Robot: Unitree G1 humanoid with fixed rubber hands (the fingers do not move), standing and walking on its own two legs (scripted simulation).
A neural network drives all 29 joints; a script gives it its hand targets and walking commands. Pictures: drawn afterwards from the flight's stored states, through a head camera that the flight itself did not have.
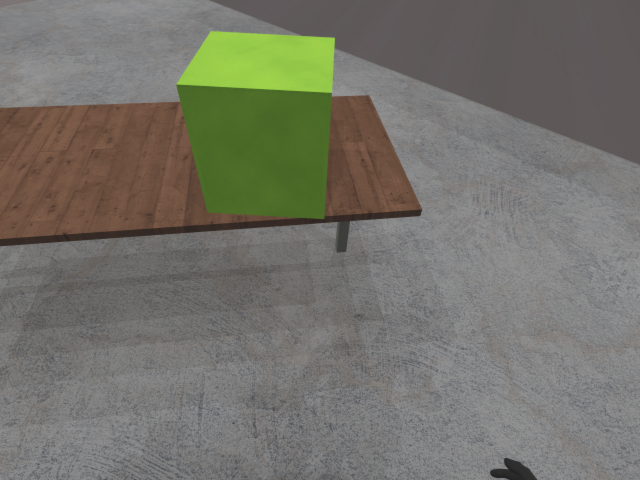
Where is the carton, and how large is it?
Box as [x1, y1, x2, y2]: [176, 31, 334, 218]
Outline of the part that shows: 211,31 176,84 207,212 323,218 334,38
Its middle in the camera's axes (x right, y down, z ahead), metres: -0.10 -0.23 +0.80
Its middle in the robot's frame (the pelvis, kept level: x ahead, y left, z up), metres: +0.77 +0.10 +0.04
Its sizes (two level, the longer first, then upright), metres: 0.250 0.234 0.280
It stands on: a table, 0.66 m high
